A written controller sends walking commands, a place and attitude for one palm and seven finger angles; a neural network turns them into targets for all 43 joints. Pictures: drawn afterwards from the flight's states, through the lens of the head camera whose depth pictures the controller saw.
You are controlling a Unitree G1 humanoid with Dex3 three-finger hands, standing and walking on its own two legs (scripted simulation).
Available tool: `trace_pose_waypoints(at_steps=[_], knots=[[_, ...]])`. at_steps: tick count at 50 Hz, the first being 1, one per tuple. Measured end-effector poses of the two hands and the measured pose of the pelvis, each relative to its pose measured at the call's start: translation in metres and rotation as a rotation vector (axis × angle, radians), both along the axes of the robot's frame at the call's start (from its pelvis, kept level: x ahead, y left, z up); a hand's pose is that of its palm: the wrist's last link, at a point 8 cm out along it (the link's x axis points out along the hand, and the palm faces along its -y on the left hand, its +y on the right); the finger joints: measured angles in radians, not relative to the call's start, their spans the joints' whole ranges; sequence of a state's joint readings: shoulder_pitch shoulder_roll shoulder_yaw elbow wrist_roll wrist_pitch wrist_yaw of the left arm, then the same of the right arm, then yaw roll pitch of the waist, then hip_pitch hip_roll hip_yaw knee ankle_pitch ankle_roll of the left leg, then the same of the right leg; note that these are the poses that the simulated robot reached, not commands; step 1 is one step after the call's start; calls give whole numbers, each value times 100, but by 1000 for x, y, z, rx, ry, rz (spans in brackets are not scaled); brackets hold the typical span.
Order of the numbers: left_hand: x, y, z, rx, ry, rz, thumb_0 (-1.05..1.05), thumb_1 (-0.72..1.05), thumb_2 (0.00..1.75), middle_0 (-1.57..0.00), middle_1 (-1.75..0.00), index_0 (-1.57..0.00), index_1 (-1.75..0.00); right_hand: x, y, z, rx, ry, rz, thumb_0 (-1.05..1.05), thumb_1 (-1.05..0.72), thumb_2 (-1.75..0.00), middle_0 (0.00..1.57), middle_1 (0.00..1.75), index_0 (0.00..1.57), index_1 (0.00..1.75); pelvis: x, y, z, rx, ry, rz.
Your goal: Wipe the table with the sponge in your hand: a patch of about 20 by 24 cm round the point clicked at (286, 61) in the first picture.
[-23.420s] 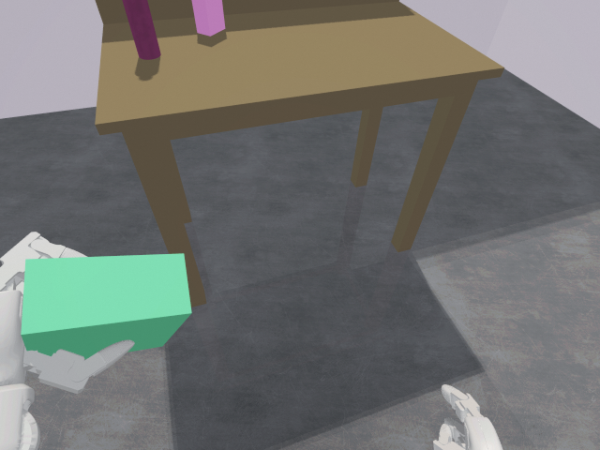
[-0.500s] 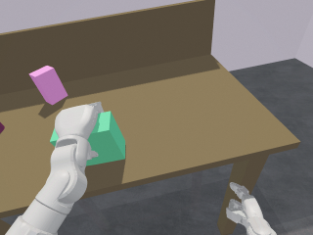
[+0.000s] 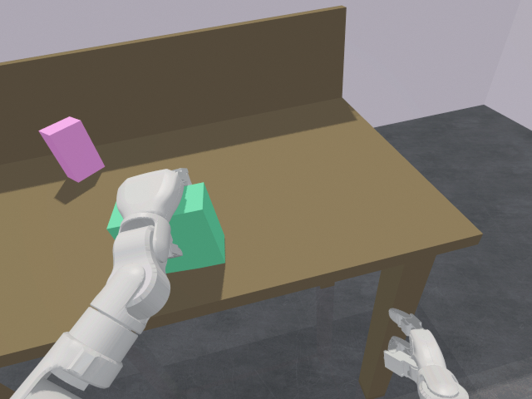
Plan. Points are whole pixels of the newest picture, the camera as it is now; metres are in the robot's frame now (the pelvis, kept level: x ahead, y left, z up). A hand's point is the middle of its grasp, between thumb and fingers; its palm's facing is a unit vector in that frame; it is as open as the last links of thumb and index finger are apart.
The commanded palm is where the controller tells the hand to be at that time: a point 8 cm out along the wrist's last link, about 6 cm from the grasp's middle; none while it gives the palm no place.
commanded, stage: wipe forward along the third lane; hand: left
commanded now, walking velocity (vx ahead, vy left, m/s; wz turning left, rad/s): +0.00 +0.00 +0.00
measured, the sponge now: (177, 241) +0.32 +0.21 +0.10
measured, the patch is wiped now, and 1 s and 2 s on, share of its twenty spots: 0.70 0.80 0.95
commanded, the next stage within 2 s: wipe back along the third lane in 1.48 s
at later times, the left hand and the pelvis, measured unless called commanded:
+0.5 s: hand (173, 204) +0.35 +0.21 +0.15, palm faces +0.03 -0.03 -1.00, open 10.4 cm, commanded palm +0.34 +0.21 +0.19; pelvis -0.01 -0.01 +0.00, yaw +0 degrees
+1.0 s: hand (177, 182) +0.41 +0.23 +0.15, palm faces -0.04 +0.00 -1.00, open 10.4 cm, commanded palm +0.40 +0.23 +0.18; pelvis -0.01 -0.01 +0.00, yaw -1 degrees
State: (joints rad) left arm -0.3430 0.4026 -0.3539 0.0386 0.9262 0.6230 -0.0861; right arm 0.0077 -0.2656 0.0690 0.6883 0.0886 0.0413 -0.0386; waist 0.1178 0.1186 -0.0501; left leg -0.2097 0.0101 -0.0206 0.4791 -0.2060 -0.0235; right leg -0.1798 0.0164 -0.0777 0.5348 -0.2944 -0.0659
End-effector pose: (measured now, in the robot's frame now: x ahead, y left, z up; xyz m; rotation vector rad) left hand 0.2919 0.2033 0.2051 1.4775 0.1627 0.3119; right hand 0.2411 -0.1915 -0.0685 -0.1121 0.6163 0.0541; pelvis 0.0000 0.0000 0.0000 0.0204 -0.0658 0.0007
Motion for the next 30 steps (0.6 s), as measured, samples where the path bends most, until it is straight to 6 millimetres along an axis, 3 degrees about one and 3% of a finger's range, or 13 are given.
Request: trace_pose_waypoints(at_steps=[10,30], knots=[[16,-2,0,22,48,9,-3,-53,103,-68,-131,-73,-126,-15,-13,-6,-15,15,-40,1,-91,-90,20,30,20,30,-3,-4,0,2,3,2],[48,3,2,41,92,17,-1,-54,103,-70,-130,-74,-125,-67,-49,-30,-72,145,-144,1,-91,-90,20,30,20,30,-9,-11,0,-1,31,-1]])
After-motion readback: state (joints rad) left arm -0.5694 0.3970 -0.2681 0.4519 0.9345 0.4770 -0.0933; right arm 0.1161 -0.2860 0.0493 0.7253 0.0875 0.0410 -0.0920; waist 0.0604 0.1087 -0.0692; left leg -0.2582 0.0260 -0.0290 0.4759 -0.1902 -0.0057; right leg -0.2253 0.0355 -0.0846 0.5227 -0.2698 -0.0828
